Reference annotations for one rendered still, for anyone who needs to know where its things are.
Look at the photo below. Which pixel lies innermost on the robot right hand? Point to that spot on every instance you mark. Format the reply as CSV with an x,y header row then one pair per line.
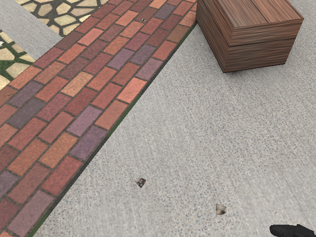
x,y
286,230

